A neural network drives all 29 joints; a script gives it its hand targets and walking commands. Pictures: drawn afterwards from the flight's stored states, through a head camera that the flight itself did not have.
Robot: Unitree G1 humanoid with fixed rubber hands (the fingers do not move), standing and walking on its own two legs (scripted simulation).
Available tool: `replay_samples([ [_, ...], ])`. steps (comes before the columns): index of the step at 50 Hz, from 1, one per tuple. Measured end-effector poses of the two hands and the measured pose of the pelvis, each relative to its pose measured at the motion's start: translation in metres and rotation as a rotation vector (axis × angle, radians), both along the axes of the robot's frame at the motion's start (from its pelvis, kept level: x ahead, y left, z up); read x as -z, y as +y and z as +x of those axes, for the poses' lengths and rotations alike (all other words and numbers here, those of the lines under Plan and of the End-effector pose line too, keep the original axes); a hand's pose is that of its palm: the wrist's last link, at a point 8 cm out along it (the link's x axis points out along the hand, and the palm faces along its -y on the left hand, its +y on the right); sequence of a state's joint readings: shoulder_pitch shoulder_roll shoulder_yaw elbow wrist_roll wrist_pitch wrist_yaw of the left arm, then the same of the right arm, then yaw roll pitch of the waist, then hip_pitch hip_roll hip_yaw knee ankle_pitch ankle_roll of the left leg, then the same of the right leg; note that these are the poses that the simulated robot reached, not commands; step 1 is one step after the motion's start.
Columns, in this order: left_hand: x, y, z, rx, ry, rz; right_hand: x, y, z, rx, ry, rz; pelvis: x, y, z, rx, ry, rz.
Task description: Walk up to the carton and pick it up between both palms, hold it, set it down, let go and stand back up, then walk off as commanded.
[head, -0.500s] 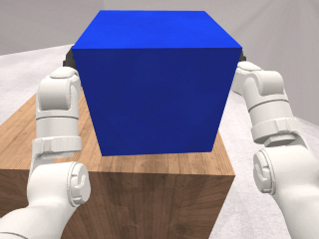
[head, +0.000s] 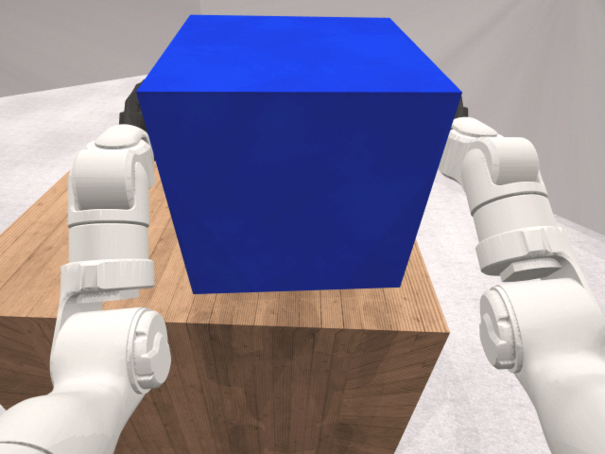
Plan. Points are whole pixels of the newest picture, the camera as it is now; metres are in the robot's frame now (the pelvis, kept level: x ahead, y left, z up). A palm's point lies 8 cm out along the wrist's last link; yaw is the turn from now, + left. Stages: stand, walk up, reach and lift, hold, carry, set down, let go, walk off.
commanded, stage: hold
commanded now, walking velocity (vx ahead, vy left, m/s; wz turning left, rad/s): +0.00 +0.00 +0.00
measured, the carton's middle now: (295, 150) +0.42 +0.00 +0.26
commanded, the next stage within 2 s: set down in 0.28 s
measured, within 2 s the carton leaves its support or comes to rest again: neither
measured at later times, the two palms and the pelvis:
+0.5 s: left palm (131, 128) +0.36 +0.19 +0.31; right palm (451, 119) +0.37 -0.18 +0.32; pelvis +0.00 +0.00 +0.00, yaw +0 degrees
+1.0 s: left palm (139, 171) +0.39 +0.20 +0.24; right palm (413, 173) +0.40 -0.17 +0.23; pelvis +0.01 +0.00 +0.00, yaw +1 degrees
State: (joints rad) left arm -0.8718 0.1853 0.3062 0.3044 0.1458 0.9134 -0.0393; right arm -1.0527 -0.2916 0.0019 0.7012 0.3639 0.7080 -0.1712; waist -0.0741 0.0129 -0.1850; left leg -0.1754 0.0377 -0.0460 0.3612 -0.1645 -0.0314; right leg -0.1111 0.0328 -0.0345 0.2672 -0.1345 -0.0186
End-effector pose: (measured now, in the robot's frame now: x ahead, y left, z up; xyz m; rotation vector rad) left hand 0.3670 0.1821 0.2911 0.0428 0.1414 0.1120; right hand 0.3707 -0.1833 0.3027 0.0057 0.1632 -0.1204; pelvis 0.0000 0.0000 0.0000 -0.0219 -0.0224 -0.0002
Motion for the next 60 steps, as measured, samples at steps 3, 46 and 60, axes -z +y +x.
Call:
replay_samples([
  [3, -0.003, -0.001, -0.002, -0.002, -0.016, -0.003, -0.002, -0.001, -0.002, -0.002, -0.016, 0.005, 0.000, 0.000, 0.002, 0.003, 0.000, 0.000],
  [46, 0.036, 0.022, 0.024, -0.010, -0.059, 0.016, 0.050, 0.021, 0.027, -0.008, -0.090, 0.008, 0.000, 0.002, 0.006, -0.019, -0.089, 0.010],
  [60, 0.056, 0.003, 0.033, -0.016, -0.071, 0.023, 0.077, 0.003, 0.034, -0.003, -0.112, 0.023, 0.000, 0.002, 0.011, -0.009, -0.059, 0.008],
])
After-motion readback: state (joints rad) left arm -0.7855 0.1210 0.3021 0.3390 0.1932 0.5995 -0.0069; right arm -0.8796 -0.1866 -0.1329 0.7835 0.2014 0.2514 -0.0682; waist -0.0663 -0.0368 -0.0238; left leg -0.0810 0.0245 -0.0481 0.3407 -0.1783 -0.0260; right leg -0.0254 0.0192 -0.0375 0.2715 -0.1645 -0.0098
